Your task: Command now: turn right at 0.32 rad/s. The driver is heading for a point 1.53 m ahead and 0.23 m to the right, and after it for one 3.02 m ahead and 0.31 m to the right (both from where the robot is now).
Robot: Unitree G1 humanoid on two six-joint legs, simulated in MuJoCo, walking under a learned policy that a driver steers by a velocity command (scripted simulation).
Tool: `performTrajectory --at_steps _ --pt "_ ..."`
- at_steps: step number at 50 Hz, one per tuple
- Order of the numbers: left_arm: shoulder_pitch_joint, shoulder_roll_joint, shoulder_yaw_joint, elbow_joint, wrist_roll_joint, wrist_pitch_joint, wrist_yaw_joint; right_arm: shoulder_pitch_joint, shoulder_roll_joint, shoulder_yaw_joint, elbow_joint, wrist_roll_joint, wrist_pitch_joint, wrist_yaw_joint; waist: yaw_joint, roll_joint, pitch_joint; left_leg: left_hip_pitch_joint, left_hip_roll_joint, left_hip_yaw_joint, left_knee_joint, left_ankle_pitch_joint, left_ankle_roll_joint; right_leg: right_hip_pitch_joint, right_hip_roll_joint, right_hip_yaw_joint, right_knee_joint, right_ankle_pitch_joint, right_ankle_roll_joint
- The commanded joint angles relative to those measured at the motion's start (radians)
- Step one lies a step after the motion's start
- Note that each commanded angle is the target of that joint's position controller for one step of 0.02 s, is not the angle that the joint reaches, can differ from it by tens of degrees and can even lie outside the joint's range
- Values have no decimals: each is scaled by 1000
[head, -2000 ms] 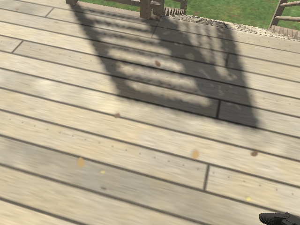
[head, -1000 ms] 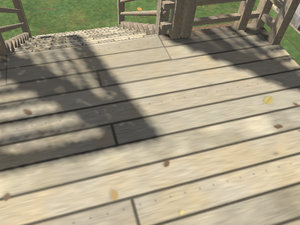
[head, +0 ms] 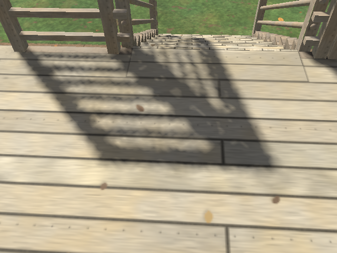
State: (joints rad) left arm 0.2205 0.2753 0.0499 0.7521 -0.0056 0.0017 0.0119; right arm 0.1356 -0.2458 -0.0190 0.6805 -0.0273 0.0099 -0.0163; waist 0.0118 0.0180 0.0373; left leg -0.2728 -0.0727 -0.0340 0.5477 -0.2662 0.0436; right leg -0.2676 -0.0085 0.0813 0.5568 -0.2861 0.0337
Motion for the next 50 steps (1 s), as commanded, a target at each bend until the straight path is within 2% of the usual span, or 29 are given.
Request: performTrajectory --at_steps 1,4,5,6,7,8,9,10,13,15,18,19,20,21,22,23,24,26,28,31,35,41,44,45,46,47,48,49,50 --pt "-84 170 42 -101 -4 -19 6 16 -132 -60 -76 5 3 -16 -44 -182 -65 74 44 -2 10 41 -2 -64 -133 222 -138 204 -123" --pt "-75 159 43 -128 -12 -6 14 37 -134 -75 -83 9 4 -8 -34 -70 -74 109 104 -50 -61 64 38 -125 -61 170 -31 145 -86" --pt "-70 145 40 -137 -13 -1 16 54 -149 -82 -82 9 4 -6 -32 3 -77 136 168 -119 -118 88 78 -171 -16 115 51 100 -56" --pt "-54 130 37 -145 -11 5 16 71 -176 -90 -79 9 3 -5 -27 99 -80 161 286 -236 -185 157 148 -217 26 47 159 28 -25" --pt "-42 133 40 -150 -6 10 12 53 -181 -90 -86 8 -2 -8 -20 175 -89 165 408 -330 -213 273 230 -256 24 -10 318 -205 -3" --pt "-60 159 52 -158 -7 15 8 63 -170 -84 -93 4 -10 -13 -37 140 -88 167 479 -374 -224 395 290 -307 -5 0 510 -327 12" --pt "-58 166 61 -156 -15 23 5 47 -168 -81 -97 5 -17 -17 -24 70 -82 161 484 -340 -220 445 296 -333 -22 15 611 -334 21" --pt "-51 143 56 -154 -19 32 3 10 -176 -84 -98 14 -20 -18 -7 40 -64 154 445 -261 -220 422 259 -342 -49 19 586 -287 25" --pt "-80 92 33 -167 -17 40 -9 -12 -202 -95 -86 19 -9 -21 -24 82 -68 138 343 -67 -207 444 197 -251 -56 -61 416 -176 38" --pt "-92 92 29 -186 -23 38 -24 1 -214 -101 -77 23 4 -19 -39 123 -103 150 336 -7 -184 479 186 -166 -38 -106 282 -146 32" --pt "-42 112 38 -182 -27 44 -38 33 -244 -110 -58 55 5 -7 -20 121 -130 102 354 16 -181 88 145 -17 3 -177 59 -31 -21" --pt "16 125 47 -156 -26 45 -37 35 -224 -104 -51 61 0 -3 4 107 -124 19 334 44 -141 -80 111 93 32 -195 -14 -14 -50" --pt "110 158 66 -119 -32 42 -30 51 -170 -89 -41 49 -7 4 30 31 -124 -106 287 110 -10 -228 60 240 38 -154 -67 -52 -88" --pt "218 249 91 -108 -32 32 -16 8 -94 -64 -68 15 -14 15 68 -218 -96 -382 179 214 393 -380 -36 377 -192 216 -183 -129 -191" --pt "206 340 98 -151 1 -7 -27 -76 -108 -67 -148 24 -40 15 81 -278 -84 -641 49 44 568 -417 -63 339 -384 699 -338 -346 -399" --pt "168 259 77 -154 13 -36 -32 -139 -178 -85 -153 57 -62 18 90 -165 -27 -676 106 -48 625 -324 -43 300 -381 678 -403 -456 -396" --pt "119 210 58 -152 7 -50 -28 -119 -208 -95 -141 64 -74 22 47 -164 23 -667 129 -54 594 -202 -23 259 -341 587 -404 -438 -348" --pt "60 170 41 -162 -5 -52 -14 -64 -201 -99 -95 23 -86 16 7 -138 32 -584 155 -48 504 -26 -43 214 -244 413 -384 -252 -279" --pt "71 147 30 -155 11 -60 -2 -29 -170 -91 -55 23 -92 28 -1 -143 2 -512 145 -7 449 126 -67 214 -191 276 -400 -56 -250" --pt "128 150 29 -121 8 -71 3 -63 -130 -73 -38 32 -90 34 30 -117 -5 -488 145 14 313 250 -87 247 -169 152 -401 125 -222" --pt "172 170 33 -81 9 -75 1 -140 -110 -54 -52 51 -89 52 73 -128 39 -467 144 28 154 332 -83 256 -180 71 -426 181 -211" --pt "212 182 38 -26 1 -68 -1 -229 -93 -32 -92 58 -106 95 100 -90 106 -469 115 58 15 286 -15 343 -235 -17 -410 331 -213" --pt "193 208 45 -24 0 -58 10 -178 -125 -43 -94 50 -109 102 50 -127 19 -325 44 114 -4 187 43 403 -234 -77 -263 831 -181" --pt "188 220 47 -27 4 -50 17 -99 -156 -59 -78 48 -105 97 5 -145 -55 -214 3 140 7 153 66 419 -223 -99 -145 1050 -166" --pt "170 223 45 -34 5 -42 24 50 -197 -82 -45 51 -101 87 -79 -133 -148 -4 -32 155 -28 191 100 362 -193 -140 51 1151 -136" --pt "173 214 37 -52 17 -48 31 210 -246 -102 -20 55 -91 71 -154 -90 -246 322 60 8 -6 214 149 125 -175 -146 303 957 -99" --pt "279 84 -5 -94 32 -72 11 304 -350 -126 -11 50 -91 64 -89 199 -400 728 364 -567 -39 25 364 -325 27 -123 755 101 -13" --pt "212 134 -3 -82 15 -109 -4 323 -251 -101 -5 55 -89 59 -142 135 -487 780 403 -790 -198 -80 370 -444 71 48 872 -241 -23" --pt "86 178 10 -130 -31 -131 -18 267 -228 -92 -10 48 -85 51 -149 102 -308 654 373 -633 -236 -85 312 -533 9 63 873 -173 -37"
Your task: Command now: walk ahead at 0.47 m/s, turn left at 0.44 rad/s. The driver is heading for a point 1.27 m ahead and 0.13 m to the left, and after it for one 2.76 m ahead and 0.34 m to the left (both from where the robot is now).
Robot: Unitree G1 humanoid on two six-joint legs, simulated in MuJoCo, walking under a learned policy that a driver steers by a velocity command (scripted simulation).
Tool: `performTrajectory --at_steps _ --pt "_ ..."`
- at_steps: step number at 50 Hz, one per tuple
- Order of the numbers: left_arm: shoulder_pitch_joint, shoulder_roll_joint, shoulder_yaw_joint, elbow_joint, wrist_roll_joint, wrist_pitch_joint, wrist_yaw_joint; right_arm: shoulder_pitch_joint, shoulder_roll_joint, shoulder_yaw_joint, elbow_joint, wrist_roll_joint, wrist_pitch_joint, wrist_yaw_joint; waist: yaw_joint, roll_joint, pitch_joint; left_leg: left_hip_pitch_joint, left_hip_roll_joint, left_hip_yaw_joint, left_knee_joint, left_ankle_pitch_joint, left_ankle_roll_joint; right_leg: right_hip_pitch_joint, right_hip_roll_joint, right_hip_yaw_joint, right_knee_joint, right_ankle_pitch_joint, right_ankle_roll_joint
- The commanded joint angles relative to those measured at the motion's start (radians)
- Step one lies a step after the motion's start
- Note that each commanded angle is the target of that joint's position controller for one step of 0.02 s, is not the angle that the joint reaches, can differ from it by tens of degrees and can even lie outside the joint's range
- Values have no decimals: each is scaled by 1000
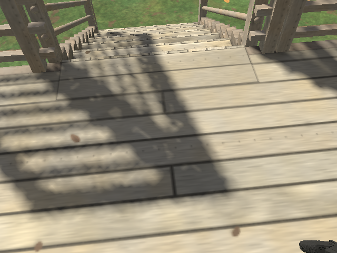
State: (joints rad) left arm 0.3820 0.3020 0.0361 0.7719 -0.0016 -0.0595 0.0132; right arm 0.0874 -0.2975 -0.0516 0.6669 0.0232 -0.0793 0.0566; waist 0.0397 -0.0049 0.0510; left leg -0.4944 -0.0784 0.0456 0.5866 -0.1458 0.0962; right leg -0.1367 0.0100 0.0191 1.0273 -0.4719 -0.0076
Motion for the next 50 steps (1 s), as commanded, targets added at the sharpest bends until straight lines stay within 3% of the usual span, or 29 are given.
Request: performTrajectory --at_steps 1,2,4,6,8,11,13,16,18,19,20,21,22,23,24,26,28,32,36,40,42,43,44,45,46,47,48,49,50 --pt "-127 145 16 -169 -33 -85 -19 249 -164 -54 -10 -3 6 -27 -142 28 -213 707 340 -602 -296 -143 230 -651 -55 107 322 87 -7" --pt "-147 137 18 -172 -8 -90 -15 193 -144 -47 -21 -5 8 -29 -99 -23 -129 554 300 -525 -319 -44 214 -613 -83 92 228 123 -1" --pt "-107 132 24 -171 11 -71 -13 132 -124 -39 -46 -20 8 -37 -31 32 -77 366 247 -447 -376 71 219 -509 -112 84 150 158 23" --pt "-79 105 16 -164 20 -49 -10 119 -126 -40 -40 -12 5 -46 -5 52 -56 250 225 -375 -396 156 224 -471 -118 53 64 171 60" --pt "-143 76 3 -188 28 -43 -6 125 -152 -47 -31 -8 2 -54 -17 56 -26 157 184 -305 -403 185 204 -441 -103 24 -84 274 88" --pt "-284 45 -10 -215 20 -53 -11 179 -169 -54 -9 3 12 -64 -83 65 -29 116 130 -264 -367 93 141 -338 -47 10 -351 518 98" --pt "-332 64 -2 -227 1 -59 -17 229 -178 -58 9 10 20 -67 -104 79 -44 164 153 -315 -339 29 122 -300 -22 32 -438 571 99" --pt "-314 115 23 -227 -10 -66 -22 241 -167 -57 15 12 30 -71 -79 108 -60 278 203 -417 -237 -32 83 -272 -31 80 -505 493 66" --pt "-217 136 44 -205 -10 -71 -20 232 -143 -52 9 3 38 -68 -20 120 -87 284 186 -436 -129 -9 48 -139 -29 56 -543 410 19" --pt "-114 168 60 -197 2 -76 -14 241 -91 -34 1 -5 35 -62 33 83 -170 243 130 -389 52 -21 13 35 -99 107 -550 367 -28" --pt "9 228 72 -192 12 -69 -8 319 -2 -6 -13 -33 31 -57 37 -120 -329 95 36 -282 369 -341 -33 302 -301 322 -539 312 -95" --pt "58 282 89 -151 17 -53 -21 405 -13 0 -49 18 20 -55 -10 -438 -376 -231 -8 -199 654 -474 -68 451 -467 835 -711 -53 -234" --pt "8 179 68 -180 10 -53 -24 350 -121 -25 -20 33 26 -63 24 -226 -260 -301 56 -235 762 -374 -83 364 -424 798 -763 -219 -203" --pt "-38 135 54 -181 8 -48 -19 244 -156 -37 -38 21 33 -64 39 -135 -155 -312 86 -199 771 -277 -88 259 -383 605 -757 -110 -165" --pt "-73 112 44 -178 17 -47 -21 200 -139 -35 -43 4 38 -65 26 -62 -104 -263 117 -188 735 -210 -93 150 -329 465 -756 76 -153" --pt "-101 84 36 -151 24 -51 -20 181 -98 -32 -54 1 39 -58 -8 -105 -50 -193 154 -185 639 -154 -94 38 -256 303 -793 248 -152" --pt "-92 73 36 -125 13 -60 -22 186 -63 -25 -45 3 44 -53 -19 -111 -48 -167 149 -163 571 -149 -96 22 -238 227 -824 336 -173" --pt "-73 119 51 -80 -2 -59 -23 88 -25 -4 -68 -15 37 -44 -13 -66 -27 -207 165 -140 332 -50 -103 56 -259 147 -866 467 -210" --pt "-38 150 56 -38 -18 -41 -19 -43 -10 11 -87 -11 15 -23 31 -64 -2 -113 152 -70 93 108 -103 39 -226 60 -873 499 -189" --pt "17 179 63 5 -32 -18 -18 -116 -44 1 -117 -2 -4 -11 28 -80 18 -44 119 -66 -33 83 -79 89 -265 107 -830 530 -175" --pt "0 195 68 12 -35 -7 -12 -46 -79 -16 -100 -5 -12 -12 -33 -85 -18 91 95 -53 -98 68 -52 96 -263 110 -746 630 -148" --pt "-5 182 62 13 -33 -5 -10 64 -113 -37 -65 -11 -12 -20 -91 -71 -88 267 74 -35 -128 77 -29 61 -220 75 -620 736 -122" --pt "-12 138 44 2 -20 -9 -10 219 -165 -60 -31 -21 -10 -33 -164 -48 -203 519 151 -97 -98 91 8 -64 -165 37 -409 651 -83" --pt "59 25 9 -34 0 -20 -11 340 -264 -81 -20 -46 0 -47 -163 174 -369 890 427 -457 -96 25 118 -411 -34 -30 -27 211 -10" --pt "87 44 10 -29 -25 -31 -9 356 -221 -69 -14 -42 6 -45 -163 265 -439 886 509 -739 -242 -158 191 -554 12 83 169 -123 4" --pt "23 130 38 -36 -48 -31 -10 299 -156 -48 -8 -27 6 -43 -156 180 -276 759 474 -625 -279 -252 155 -632 -43 113 241 -64 -1" --pt "-33 132 42 -51 -48 -27 -10 238 -116 -36 -6 -18 4 -42 -129 157 -175 639 435 -495 -305 -243 126 -643 -84 83 229 18 -6" --pt "-59 120 43 -52 -35 -19 -7 178 -79 -25 -1 -20 -2 -38 -97 125 -110 526 392 -403 -343 -178 109 -613 -112 75 192 89 -2" --pt "-51 107 47 -48 -27 -6 -6 135 -53 -20 2 -27 -10 -35 -65 140 -74 440 358 -320 -379 -103 95 -562 -138 84 155 146 3"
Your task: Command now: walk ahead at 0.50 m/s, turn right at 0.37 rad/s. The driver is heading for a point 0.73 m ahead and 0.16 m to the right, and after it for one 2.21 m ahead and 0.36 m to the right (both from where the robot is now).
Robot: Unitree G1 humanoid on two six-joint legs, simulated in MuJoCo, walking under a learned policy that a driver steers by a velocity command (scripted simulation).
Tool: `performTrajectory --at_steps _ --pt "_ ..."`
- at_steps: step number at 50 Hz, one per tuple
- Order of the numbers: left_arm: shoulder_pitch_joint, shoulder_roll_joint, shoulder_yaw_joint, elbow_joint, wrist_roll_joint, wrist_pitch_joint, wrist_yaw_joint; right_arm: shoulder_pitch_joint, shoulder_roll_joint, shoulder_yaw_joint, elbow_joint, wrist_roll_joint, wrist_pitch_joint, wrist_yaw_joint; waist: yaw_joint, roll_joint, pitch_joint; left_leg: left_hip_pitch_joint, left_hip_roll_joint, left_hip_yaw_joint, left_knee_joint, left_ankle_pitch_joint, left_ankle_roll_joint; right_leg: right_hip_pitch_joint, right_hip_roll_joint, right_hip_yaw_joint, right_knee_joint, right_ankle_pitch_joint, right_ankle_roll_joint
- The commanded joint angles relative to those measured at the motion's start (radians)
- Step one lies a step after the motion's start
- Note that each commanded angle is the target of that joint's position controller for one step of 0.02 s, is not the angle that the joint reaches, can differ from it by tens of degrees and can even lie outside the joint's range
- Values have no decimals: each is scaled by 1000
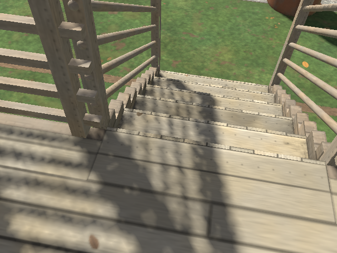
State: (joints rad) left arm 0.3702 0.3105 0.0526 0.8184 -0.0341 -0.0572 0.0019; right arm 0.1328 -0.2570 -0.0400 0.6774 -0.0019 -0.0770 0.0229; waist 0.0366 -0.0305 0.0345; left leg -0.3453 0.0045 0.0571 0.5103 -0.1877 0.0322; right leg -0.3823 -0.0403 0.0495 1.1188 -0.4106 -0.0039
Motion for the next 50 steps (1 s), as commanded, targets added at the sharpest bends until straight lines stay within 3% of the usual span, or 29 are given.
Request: performTrajectory --at_steps 1,3,6,10,15,18,19,20,21,22,23,24,25,26,27,28,30,31,34,38,41,43,44,45,46,47,48,49,50 --pt "-19 77 29 -85 3 4 3 64 -88 -33 -1 -8 -21 -1 -39 170 -43 232 259 -272 -334 -6 154 -265 -98 55 53 122 5" --pt "-23 46 25 -89 4 22 2 52 -98 -42 19 -12 -38 -4 -21 132 -22 190 258 -179 -370 121 162 -258 -100 57 35 177 18" --pt "-87 36 24 -119 11 26 0 71 -123 -53 52 -15 -44 -15 -27 93 7 213 254 -73 -385 225 164 -313 -98 70 -85 300 30" --pt "-219 9 8 -165 13 17 -29 103 -166 -63 79 -6 -32 -29 -75 70 42 245 244 44 -396 243 143 -281 -82 -2 -324 459 13" --pt "-347 18 5 -243 12 20 -59 174 -210 -79 122 17 2 -35 -110 60 78 414 295 98 -338 309 116 -322 -64 -63 -468 379 -38" --pt "-275 69 32 -253 15 28 -64 161 -251 -90 120 29 24 -39 -44 110 -8 454 286 148 -129 767 81 -146 30 -149 -475 229 -98" --pt "-157 108 56 -231 13 30 -60 147 -260 -92 118 35 33 -45 29 103 -72 429 265 170 49 842 59 0 75 -168 -516 212 -125" --pt "14 171 93 -181 6 38 -40 156 -232 -78 111 28 33 -47 109 85 -164 287 217 190 285 765 19 286 106 -146 -560 255 -165" --pt "231 178 72 -77 137 -5 -22 413 96 42 148 -257 -22 73 8 -174 -451 -138 109 157 513 -168 0 904 -57 214 -516 423 -402" --pt "326 143 56 -91 118 -17 -34 354 6 31 132 -179 -45 104 134 -56 -496 -399 -38 -66 669 -382 -6 1073 -234 723 -712 120 -461" --pt "287 123 62 -46 124 -42 -32 93 -62 10 86 -87 -59 87 190 -51 -127 -627 -10 -169 764 -273 5 849 -201 643 -806 -36 -318" --pt "175 124 56 -52 91 -57 -36 23 -108 7 47 -60 -71 56 143 -54 -26 -600 38 -171 805 -212 8 613 -182 557 -835 -101 -298" --pt "107 60 24 -60 71 -65 -39 55 -139 4 44 -84 -71 27 76 -35 -70 -507 74 -185 776 -163 15 476 -161 496 -839 -18 -301" --pt "44 16 -5 -46 84 -72 -46 56 -125 13 41 -112 -58 7 19 -3 -46 -437 100 -181 758 -113 17 328 -153 418 -846 31 -291" --pt "-39 2 -18 -75 92 -73 -48 92 -104 25 49 -114 -41 -4 -37 -4 -54 -339 120 -187 728 -78 11 161 -144 391 -881 51 -292" --pt "-103 -5 -26 -93 95 -80 -48 104 -88 32 48 -103 -22 -11 -70 -8 -55 -299 121 -183 690 -81 -1 64 -131 368 -915 62 -300" --pt "-167 15 -26 -112 109 -94 -44 97 -82 46 44 -76 5 -9 -76 -4 -66 -261 118 -145 597 -8 -42 -36 -104 280 -940 79 -294" --pt "-156 37 -22 -110 115 -100 -48 83 -75 52 46 -74 11 -2 -61 8 -47 -251 121 -120 511 63 -59 -65 -90 228 -942 136 -287" --pt "11 67 -14 -56 113 -98 -71 -36 -39 68 24 -76 21 26 14 5 -15 -281 109 -83 291 218 -68 45 -104 172 -898 340 -286" --pt "162 52 -13 2 106 -74 -83 -132 -59 58 6 -62 5 34 71 -18 12 -455 85 -80 142 288 -30 355 -182 186 -857 479 -295" --pt "163 58 -13 16 117 -56 -66 -197 -61 55 -1 -55 1 38 70 -37 32 -416 50 -49 73 308 -1 424 -184 118 -862 512 -242" --pt "102 83 -8 13 125 -50 -60 -210 -82 47 -8 -49 2 38 37 -47 36 -280 11 -24 48 282 25 394 -183 67 -883 580 -204" --pt "59 110 -1 1 117 -53 -58 -184 -111 34 -2 -36 -4 35 4 -41 12 -165 -22 5 22 283 44 379 -158 18 -837 749 -164" --pt "29 123 -3 7 121 -59 -52 -128 -150 17 12 -11 -18 28 -41 -26 -46 18 -66 42 15 315 76 338 -108 -57 -748 939 -109" --pt "21 123 -7 -1 125 -65 -55 35 -198 -3 69 -1 -33 22 -104 12 -128 280 -101 54 5 399 103 242 -39 -99 -569 1028 -50" --pt "186 30 -37 4 148 -66 -56 199 -251 -16 102 -21 -33 14 -77 169 -372 735 115 -177 137 802 307 6 20 -107 -248 682 44" --pt "291 -14 -60 1 132 -69 -72 368 -253 -19 135 -27 -28 19 -123 284 -643 1012 400 -672 -3 844 537 -207 159 -37 100 -173 108" --pt "16 89 -22 -62 97 -43 -88 492 -256 -39 204 -46 -27 7 -243 110 -459 872 332 -674 -92 676 396 -342 133 69 262 -161 75" --pt "-83 72 -23 -91 95 -37 -66 338 -260 -47 181 -31 -37 -11 -170 57 -245 631 306 -551 -131 514 309 -394 53 93 259 -103 42"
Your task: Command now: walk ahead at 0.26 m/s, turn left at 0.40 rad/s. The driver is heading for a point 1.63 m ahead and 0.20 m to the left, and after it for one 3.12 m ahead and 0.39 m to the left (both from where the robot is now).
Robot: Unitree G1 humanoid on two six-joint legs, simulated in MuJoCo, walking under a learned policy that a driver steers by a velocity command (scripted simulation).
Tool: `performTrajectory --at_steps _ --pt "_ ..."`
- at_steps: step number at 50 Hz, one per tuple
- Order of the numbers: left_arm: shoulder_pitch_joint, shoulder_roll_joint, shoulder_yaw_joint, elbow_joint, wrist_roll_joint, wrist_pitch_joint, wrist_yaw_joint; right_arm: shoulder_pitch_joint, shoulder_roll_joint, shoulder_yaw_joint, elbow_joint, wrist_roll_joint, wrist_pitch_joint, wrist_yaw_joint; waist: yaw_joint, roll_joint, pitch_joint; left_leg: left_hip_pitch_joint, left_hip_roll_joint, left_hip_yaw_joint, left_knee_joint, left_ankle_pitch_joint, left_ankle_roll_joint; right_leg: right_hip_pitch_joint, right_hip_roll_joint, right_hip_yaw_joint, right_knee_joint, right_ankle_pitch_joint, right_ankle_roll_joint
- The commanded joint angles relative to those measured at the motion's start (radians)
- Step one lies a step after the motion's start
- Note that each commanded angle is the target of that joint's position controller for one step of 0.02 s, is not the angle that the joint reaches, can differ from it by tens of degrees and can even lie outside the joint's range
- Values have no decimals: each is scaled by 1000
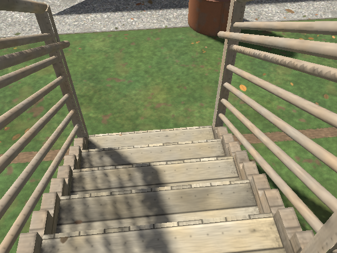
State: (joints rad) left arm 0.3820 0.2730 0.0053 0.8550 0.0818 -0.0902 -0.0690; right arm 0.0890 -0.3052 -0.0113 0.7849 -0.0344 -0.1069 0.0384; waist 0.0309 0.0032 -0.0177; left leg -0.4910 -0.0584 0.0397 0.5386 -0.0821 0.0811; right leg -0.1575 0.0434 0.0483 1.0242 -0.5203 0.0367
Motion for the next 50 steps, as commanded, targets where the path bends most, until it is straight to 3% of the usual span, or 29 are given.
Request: performTrajectory --at_steps 1,2,4,6,7,9,12,13,16,18,20,22,24,25,26,27,28,30,31,32,33,36,39,40,41,44,47,48,50 --pt "-109 159 33 -134 12 6 29 241 -143 -61 31 -7 -4 -39 -114 -26 -165 582 330 -489 -193 369 253 -543 -87 98 308 31 -8" --pt "-108 112 17 -136 31 6 52 162 -94 -40 15 -6 -8 -43 -55 17 -101 416 284 -410 -239 445 252 -483 -118 92 237 55 -14" --pt "-66 86 1 -145 25 17 71 60 -71 -30 -36 -11 -15 -35 27 28 -97 185 246 -360 -311 441 257 -318 -131 78 178 25 2" --pt "-25 116 5 -128 2 26 75 -14 -135 -49 -71 -18 -38 -23 55 9 -69 35 196 -275 -329 348 230 -251 -126 16 63 90 40" --pt "-5 125 8 -127 -18 32 75 16 -179 -65 -73 -17 -46 -8 52 27 -74 17 188 -272 -321 391 234 -230 -111 -14 -6 142 57" --pt "-29 100 -1 -111 -34 48 92 83 -201 -81 -73 -27 -51 5 30 38 -67 32 180 -292 -310 398 226 -249 -117 -35 -58 196 81" --pt "-118 97 -10 -119 -21 67 105 145 -171 -87 -90 -11 -42 15 -23 28 -100 172 213 -376 -278 257 224 -321 -130 -6 -183 247 80" --pt "-168 108 -4 -128 -1 66 106 162 -158 -81 -105 -15 -37 4 -44 18 -99 216 203 -412 -247 210 212 -363 -116 6 -204 252 75" --pt "-249 116 -1 -147 -4 52 109 209 -146 -79 -124 9 -20 -12 -93 83 -124 382 239 -503 -202 214 226 -462 -94 21 -273 191 56" --pt "-295 108 -3 -158 -22 40 105 250 -165 -88 -142 17 -13 -16 -120 92 -146 458 246 -559 -171 225 219 -493 -76 28 -323 161 45" --pt "-307 93 -10 -154 -34 34 109 230 -177 -90 -163 8 -2 -11 -113 76 -127 430 245 -582 -163 221 211 -455 -55 20 -404 154 35" --pt "-256 110 -8 -131 -58 24 111 168 -188 -92 -193 4 11 6 -57 59 -125 328 213 -574 -155 234 201 -283 -33 -14 -547 270 10" --pt "-230 146 9 -131 -87 13 104 187 -154 -70 -180 -8 29 26 -22 45 -136 187 149 -537 -127 144 121 -15 -78 -11 -694 575 -78" --pt "-176 192 27 -140 -89 -4 111 232 -104 -50 -178 -3 35 32 -7 -32 -189 75 73 -465 -29 -97 43 179 -210 87 -688 871 -197" --pt "-177 257 47 -155 -68 -24 112 274 6 -17 -216 -15 21 9 -31 -248 -272 -190 -84 -252 213 -514 -93 372 -486 406 -714 1122 -502" --pt "-164 234 55 -155 -33 -30 119 244 -99 -46 -199 -43 21 -4 24 -68 -175 -252 -6 -206 448 -615 -150 282 -524 393 -748 1073 -494" --pt "-193 200 56 -168 -42 -32 117 247 -137 -57 -179 -41 36 -18 4 -22 -150 -219 35 -179 575 -567 -179 206 -442 282 -742 1017 -399" --pt "-338 84 16 -235 -64 -29 93 261 -111 -48 -172 -43 48 -42 -58 -91 -132 -169 52 -174 679 -429 -224 84 -332 147 -736 1034 -300" --pt "-369 86 16 -260 -68 -28 90 240 -97 -38 -183 -49 51 -35 -63 -94 -134 -135 50 -132 753 -383 -233 32 -309 101 -738 1078 -303" --pt "-218 76 14 -178 -94 23 81 243 -105 -64 -156 73 118 -61 -41 115 -150 -27 -4 -144 633 -314 -185 93 -318 48 -651 1270 -235" --pt "-169 110 19 -159 -89 42 75 254 -55 -47 -161 82 152 -67 -46 8 -126 -20 -22 -127 584 -295 -173 86 -281 4 -633 1323 -203" --pt "-227 66 -3 -161 -72 54 68 234 -8 -30 -137 66 200 -64 -60 -177 -88 112 -7 -108 344 -261 -159 27 -218 -44 -626 1212 -153" --pt "-194 111 12 -115 -82 71 70 156 -29 -30 -122 44 205 -81 -26 -187 -53 196 13 -47 139 -281 -162 7 -215 61 -634 997 -166" --pt "-306 211 52 -189 -60 16 12 182 -46 -24 -137 -22 144 -43 -94 -222 35 139 95 -63 177 -219 -190 -99 -257 129 -702 609 -200" --pt "-294 187 63 -187 -62 -1 -1 187 -78 -38 -104 -36 118 -42 -48 -150 8 178 108 -56 112 -268 -189 -125 -280 207 -737 325 -247" --pt "-235 166 77 -165 -77 -4 41 150 -94 -56 -101 -16 91 -67 -6 -145 -4 213 41 -2 -37 -298 -117 -88 -283 332 -801 39 -318" --pt "-224 85 45 -137 -68 -6 82 127 -58 -52 -136 23 61 -73 -26 -131 -72 345 63 -33 -185 -125 12 -78 -273 370 -771 235 -304" --pt "-207 78 44 -148 -61 -5 86 151 -73 -53 -126 28 53 -82 -23 -58 -118 421 124 -69 -147 -98 99 -128 -236 295 -743 304 -275" --pt "-264 120 64 -177 -34 3 81 269 -146 -83 -99 20 30 -93 -85 99 -63 585 329 -265 -251 147 291 -396 -56 55 -540 287 -137"
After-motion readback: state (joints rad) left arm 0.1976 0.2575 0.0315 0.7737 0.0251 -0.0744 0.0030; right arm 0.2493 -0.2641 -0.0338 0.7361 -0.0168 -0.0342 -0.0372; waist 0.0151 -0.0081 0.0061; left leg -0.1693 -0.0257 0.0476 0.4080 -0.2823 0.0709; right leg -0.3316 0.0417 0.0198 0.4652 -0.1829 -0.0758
